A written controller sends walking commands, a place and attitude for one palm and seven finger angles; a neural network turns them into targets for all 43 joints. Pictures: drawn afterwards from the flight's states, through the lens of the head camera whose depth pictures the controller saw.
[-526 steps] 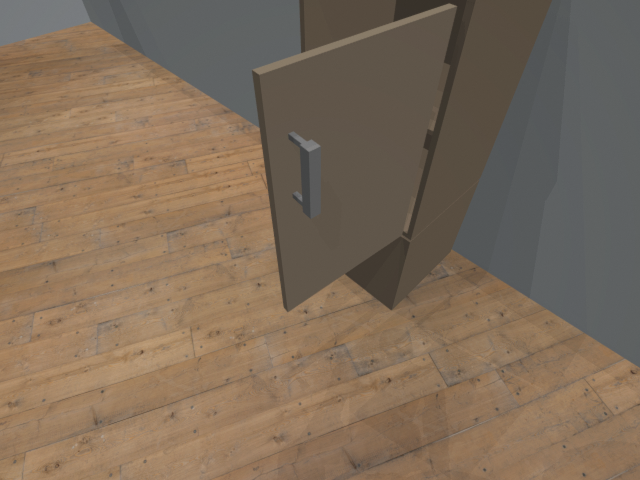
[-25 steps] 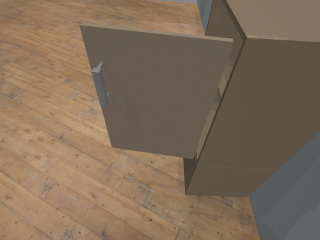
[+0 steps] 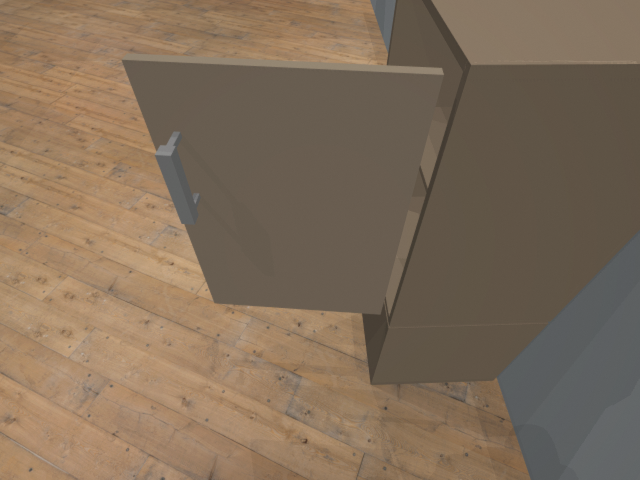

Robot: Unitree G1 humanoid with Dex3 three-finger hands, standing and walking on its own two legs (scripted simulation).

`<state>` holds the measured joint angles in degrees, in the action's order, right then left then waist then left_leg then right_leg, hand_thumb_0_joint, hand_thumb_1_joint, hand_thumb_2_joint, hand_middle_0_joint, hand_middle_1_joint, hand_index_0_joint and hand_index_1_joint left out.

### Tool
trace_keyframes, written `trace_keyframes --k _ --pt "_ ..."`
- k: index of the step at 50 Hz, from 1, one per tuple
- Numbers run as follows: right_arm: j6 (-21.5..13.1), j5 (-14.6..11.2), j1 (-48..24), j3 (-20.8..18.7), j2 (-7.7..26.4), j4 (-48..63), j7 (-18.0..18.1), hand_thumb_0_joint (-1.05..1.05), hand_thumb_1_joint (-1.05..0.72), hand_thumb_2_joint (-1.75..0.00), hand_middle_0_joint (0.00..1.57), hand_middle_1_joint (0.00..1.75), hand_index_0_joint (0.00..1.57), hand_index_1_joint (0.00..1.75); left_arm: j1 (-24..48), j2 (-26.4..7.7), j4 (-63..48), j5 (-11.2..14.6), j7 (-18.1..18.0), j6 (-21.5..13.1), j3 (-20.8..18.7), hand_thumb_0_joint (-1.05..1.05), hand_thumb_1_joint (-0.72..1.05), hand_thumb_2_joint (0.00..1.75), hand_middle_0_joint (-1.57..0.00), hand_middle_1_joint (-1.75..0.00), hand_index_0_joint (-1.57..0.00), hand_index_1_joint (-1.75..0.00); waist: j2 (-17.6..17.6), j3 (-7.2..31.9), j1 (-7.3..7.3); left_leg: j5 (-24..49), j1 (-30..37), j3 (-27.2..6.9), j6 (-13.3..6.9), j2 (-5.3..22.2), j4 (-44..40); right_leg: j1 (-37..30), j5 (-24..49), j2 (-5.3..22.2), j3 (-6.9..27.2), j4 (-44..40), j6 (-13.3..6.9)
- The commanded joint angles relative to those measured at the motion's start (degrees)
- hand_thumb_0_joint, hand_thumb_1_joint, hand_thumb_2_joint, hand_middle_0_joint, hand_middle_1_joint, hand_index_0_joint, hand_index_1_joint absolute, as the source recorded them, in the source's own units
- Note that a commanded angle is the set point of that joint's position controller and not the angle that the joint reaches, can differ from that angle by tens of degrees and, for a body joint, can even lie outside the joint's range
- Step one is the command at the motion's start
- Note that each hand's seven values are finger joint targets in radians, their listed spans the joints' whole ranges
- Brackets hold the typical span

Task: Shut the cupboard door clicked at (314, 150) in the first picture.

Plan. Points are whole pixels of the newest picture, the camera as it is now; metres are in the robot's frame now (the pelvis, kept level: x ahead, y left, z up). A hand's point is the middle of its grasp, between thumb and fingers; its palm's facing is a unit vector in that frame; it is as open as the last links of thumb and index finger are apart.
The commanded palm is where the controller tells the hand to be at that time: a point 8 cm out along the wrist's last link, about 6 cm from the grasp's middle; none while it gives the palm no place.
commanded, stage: look again from close up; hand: left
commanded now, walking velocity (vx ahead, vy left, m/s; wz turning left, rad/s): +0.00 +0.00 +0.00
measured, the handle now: (182, 179) +0.52 +0.24 +0.07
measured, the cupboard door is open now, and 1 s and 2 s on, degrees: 84 84 84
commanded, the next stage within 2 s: shuffle to correct the standing spot in 0.42 s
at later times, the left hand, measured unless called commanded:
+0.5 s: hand out of the picture +0.05 +0.20 -0.16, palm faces -0.02 -0.96 -0.27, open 7.4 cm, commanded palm none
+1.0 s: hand out of the picture +0.02 +0.21 -0.18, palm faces -0.03 -0.98 -0.21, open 7.4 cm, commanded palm none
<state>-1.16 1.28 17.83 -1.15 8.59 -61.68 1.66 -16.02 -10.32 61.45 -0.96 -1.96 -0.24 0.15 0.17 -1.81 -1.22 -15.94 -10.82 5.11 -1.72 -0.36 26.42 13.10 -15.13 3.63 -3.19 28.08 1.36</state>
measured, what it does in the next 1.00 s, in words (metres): stands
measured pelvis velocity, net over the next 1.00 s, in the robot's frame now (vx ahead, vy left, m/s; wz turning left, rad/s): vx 0.02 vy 0.03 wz -0.04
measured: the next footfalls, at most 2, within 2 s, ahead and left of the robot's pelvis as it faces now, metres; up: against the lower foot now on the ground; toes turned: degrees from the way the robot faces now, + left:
left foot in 1.26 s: +0.11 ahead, +0.19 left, +0.00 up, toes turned +0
right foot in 1.42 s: +0.11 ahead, +0.01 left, +0.00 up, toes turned +0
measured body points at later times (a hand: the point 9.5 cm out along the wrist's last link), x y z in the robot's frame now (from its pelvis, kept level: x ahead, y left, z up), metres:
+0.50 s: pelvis -0.02 -0.01 +0.00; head -0.03 -0.01 +0.45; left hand +0.05 +0.25 -0.14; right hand +0.07 -0.28 -0.13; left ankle -0.02 +0.10 -0.74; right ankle +0.00 -0.13 -0.74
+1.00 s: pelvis +0.02 +0.03 +0.00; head +0.04 +0.03 +0.45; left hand +0.02 +0.27 -0.16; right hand -0.05 -0.19 -0.16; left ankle -0.02 +0.10 -0.74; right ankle +0.01 -0.09 -0.73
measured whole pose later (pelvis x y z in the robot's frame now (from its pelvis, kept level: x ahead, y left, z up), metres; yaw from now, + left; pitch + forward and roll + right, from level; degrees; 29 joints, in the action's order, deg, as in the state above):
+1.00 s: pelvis +0.02 +0.03 +0.00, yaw -2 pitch -1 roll +0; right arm -0.7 1.3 22.7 0.5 9.2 -64.0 0.8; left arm -18.2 -10.1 60.8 -1.0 -1.1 1.1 -0.6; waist 0.0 -2.9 -0.9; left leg -18.7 -7.9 7.7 -4.6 -2.0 26.8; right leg 15.4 -23.1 3.9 -6.0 36.1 -0.9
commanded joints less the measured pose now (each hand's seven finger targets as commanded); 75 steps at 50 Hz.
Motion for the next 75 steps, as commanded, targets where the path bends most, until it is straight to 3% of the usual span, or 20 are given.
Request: trace_keyframes --k 1,9,21,26,36,39,42,45,49,50,52,53,56,60,62,63,64,65,70,75 --pt "-1.5 -0.3 -0.7 -2.4 9.5 5.1 0.2 0.0 -0.9 -0.9 0.2 0.3 0.2 0.3 -1.6 -8.3 -4.3 -0.2 -0.7 -2.0 -1.9 0.0 0.9 0.9 -0.2 -0.3 -0.2 -0.3 3.4 4.0 0.71 12.5 -1.9 -7.3 -0.4 5.7 -1.2 -2.6 12.7 3.4 4.8 -1.0 -3.5" --pt "-0.8 -0.3 -4.6 -2.0 11.6 5.2 -0.2 0.0 -0.9 -0.9 0.2 0.3 0.2 0.3 0.2 -11.3 -6.4 0.1 -0.8 -1.8 -2.1 0.0 0.9 0.9 -0.2 -0.3 -0.2 -0.3 0.9 2.1 1.47 20.4 0.0 -5.6 -0.2 6.2 -0.7 -3.2 23.0 3.9 5.0 -0.1 -3.7" --pt "0.0 -0.4 -10.9 -1.3 15.2 5.4 -1.3 0.0 -0.9 -0.9 0.2 0.3 0.2 0.3 5.7 -15.0 -7.3 -0.1 0.3 -1.5 -1.7 0.0 0.9 0.9 -0.2 -0.3 -0.2 -0.3 1.1 -0.4 0.97 3.8 0.3 -6.0 0.4 5.7 -6.1 0.3 2.4 4.3 7.3 -9.3 -2.7" --pt "-0.3 -0.5 -11.1 -1.0 15.9 4.5 -1.3 0.0 -0.9 -0.9 0.2 0.3 0.2 0.3 5.7 -15.2 -6.3 0.0 0.5 -1.6 -1.6 0.0 0.9 0.9 -0.2 -0.3 -0.2 -0.3 -0.9 1.2 1.0 4.0 0.6 -6.6 0.5 6.2 -7.3 -1.3 3.4 4.3 6.5 -9.8 -2.6" --pt "1.7 -0.1 -1.7 0.0 10.4 1.1 -1.8 0.0 -0.9 -0.9 0.2 0.3 0.2 0.3 0.7 -13.0 -4.3 -0.2 0.2 0.2 -2.4 0.0 0.9 0.9 -0.2 -0.3 -0.2 -0.3 4.2 -3.8 0.69 -7.3 -2.9 -2.2 1.6 2.2 -1.5 4.0 -18.4 8.4 11.1 -14.7 -4.8" --pt "1.4 -0.2 1.6 -0.1 10.0 0.5 -1.6 0.0 -0.9 -0.9 0.2 0.3 0.2 0.3 0.2 -11.7 -4.5 -0.2 0.3 0.3 -2.7 0.0 0.9 0.9 -0.2 -0.3 -0.2 -0.3 1.0 -5.2 0.32 -7.9 -2.5 -3.8 0.7 3.3 -4.2 5.2 -15.8 6.2 7.7 -10.1 -4.4" --pt "1.0 -0.3 4.2 -0.8 12.1 0.4 -1.3 0.0 -0.9 -0.9 0.2 0.3 0.2 0.3 -0.5 -7.1 -5.0 -0.7 0.6 0.5 -2.1 0.0 0.9 0.9 -0.2 -0.3 -0.2 -0.3 -8.7 -6.0 0.17 -16.9 -3.2 -13.4 -2.7 10.0 -14.4 6.4 -9.2 0.1 -2.1 3.3 -2.1" --pt "0.1 -0.3 7.3 -0.8 11.3 -0.2 -0.7 0.0 -0.9 -0.9 0.2 0.3 0.2 0.3 0.0 -4.4 -5.7 -0.7 0.8 -0.3 -1.3 0.0 0.9 0.9 -0.2 -0.3 -0.2 -0.3 -7.5 -4.6 -0.08 0.9 5.8 -17.3 -7.5 13.9 -13.4 13.0 -10.1 -0.4 -3.1 12.5 -1.9" --pt "-0.4 -0.4 6.6 0.2 9.0 -0.6 -0.1 0.0 -0.9 -0.9 0.2 0.3 0.2 0.3 -2.5 -2.9 -4.9 0.0 0.8 -1.1 -1.9 0.0 0.9 0.9 -0.2 -0.3 -0.2 -0.3 -4.1 -1.4 1.99 26.5 4.9 -9.2 -6.9 11.3 -3.8 3.0 -5.4 0.2 -4.0 3.2 -2.5" --pt "-0.5 -0.8 5.1 0.2 8.6 -0.1 0.0 0.0 -0.9 -0.9 0.2 0.3 0.2 0.3 -6.8 -3.3 -3.4 0.1 0.6 -1.5 -2.4 0.0 0.9 0.9 -0.2 -0.3 -0.2 -0.3 -2.0 0.5 4.12 23.1 -1.6 -6.7 -4.8 8.9 1.2 -7.2 2.0 1.6 -2.2 -1.6 -3.4" --pt "-0.8 -1.1 1.9 0.2 5.2 2.7 -0.4 0.0 -0.9 -0.9 0.2 0.3 0.2 0.3 -16.4 -10.2 -0.2 0.0 -0.4 -2.2 -4.4 0.0 0.9 0.9 -0.2 -0.3 -0.2 -0.3 15.0 2.6 6.84 -9.2 -23.1 1.7 0.8 0.5 16.5 -25.3 19.9 21.9 21.5 -9.3 -12.3" --pt "-0.5 -0.6 -0.8 -0.5 6.5 3.5 -0.4 0.0 -0.9 -0.9 0.2 0.3 0.2 0.3 -18.5 -10.2 0.4 0.2 -0.7 -2.4 -4.4 0.0 0.9 0.9 -0.2 -0.3 -0.2 -0.3 8.9 1.5 7.92 -17.8 -25.3 -2.0 1.3 2.2 26.4 -22.8 20.7 25.9 24.9 -11.1 -17.3" --pt "0.5 -0.3 -2.8 -1.2 4.6 4.5 -1.5 0.0 -0.9 -0.9 0.2 0.3 0.2 0.3 -10.5 -7.7 -1.9 -0.5 -1.5 -2.3 -4.7 0.0 0.9 0.9 -0.2 -0.3 -0.2 -0.3 8.8 -6.3 4.37 -14.9 -26.5 -7.4 1.2 7.2 32.8 -9.3 7.8 23.0 18.9 -13.1 -15.0" --pt "1.0 -1.0 7.0 -1.0 0.7 2.0 -2.0 0.0 -0.9 -0.9 0.2 0.3 0.2 0.3 2.9 -7.5 -6.2 -0.9 -0.7 -1.2 -4.6 0.0 0.9 0.9 -0.2 -0.3 -0.2 -0.3 8.0 -4.6 -3.26 3.9 -1.1 0.6 3.0 3.4 9.8 9.6 5.6 10.5 -1.3 -6.2 -6.0" --pt "-0.1 -0.3 11.7 -1.3 4.8 -0.5 -1.4 0.0 -0.9 -0.9 0.2 0.3 0.2 0.3 -0.3 -5.5 -5.8 0.0 -0.4 0.0 -3.7 0.0 0.9 0.9 -0.2 -0.3 -0.2 -0.3 -5.7 -0.8 -2.39 16.5 4.6 -2.1 3.8 4.4 1.9 8.1 -1.2 3.8 -4.1 7.5 -2.2" --pt "-0.7 -0.1 10.8 -2.0 8.7 0.5 -0.9 0.0 -0.9 -0.9 0.2 0.3 0.2 0.3 -3.4 -3.3 -5.6 0.5 -0.4 0.5 -3.2 0.0 0.9 0.9 -0.2 -0.3 -0.2 -0.3 -16.2 0.7 -1.09 25.0 2.6 -13.6 0.6 13.3 -4.6 7.9 -11.4 0.6 -4.7 11.5 0.4" --pt "-0.4 -0.1 7.7 -2.6 11.7 1.8 -0.5 0.0 -0.9 -0.9 0.2 0.3 0.2 0.3 -4.9 -3.0 -5.7 0.5 -0.5 0.9 -3.0 0.0 0.9 0.9 -0.2 -0.3 -0.2 -0.3 -16.7 0.0 -0.21 22.1 -3.4 -19.6 -3.9 18.6 -9.2 4.1 -19.2 -0.7 -2.1 16.1 0.7" --pt "-0.2 0.3 2.9 -3.0 12.9 3.5 -0.4 0.0 -0.9 -0.9 0.2 0.3 0.2 0.3 -5.0 -3.1 -6.0 0.3 -0.4 0.7 -3.1 0.0 0.9 0.9 -0.2 -0.3 -0.2 -0.3 -11.1 -2.0 1.11 14.0 -8.8 -18.7 -5.4 18.7 -10.2 1.6 -18.4 0.1 -0.7 15.2 -0.2" --pt "0.5 -0.4 -2.2 -2.9 10.5 5.0 1.3 0.0 -0.9 -0.9 0.2 0.3 0.2 0.3 -6.7 -3.5 -5.1 0.2 -0.1 1.1 -3.2 0.0 0.9 0.9 -0.2 -0.3 -0.2 -0.3 -9.7 3.0 1.52 47.0 1.6 -12.1 -4.9 15.2 0.4 1.6 0.2 -0.4 -0.4 7.0 -0.4" --pt "1.7 -0.5 -4.7 -4.2 10.3 6.8 1.5 0.0 -0.9 -0.9 0.2 0.3 0.2 0.3 -5.4 -5.7 -8.4 -0.8 0.3 1.6 -4.0 0.0 0.9 0.9 -0.2 -0.3 -0.2 -0.3 0.8 6.7 1.3 31.4 -1.5 -7.4 -2.3 11.2 6.3 -1.8 21.0 1.5 3.1 1.8 -2.1"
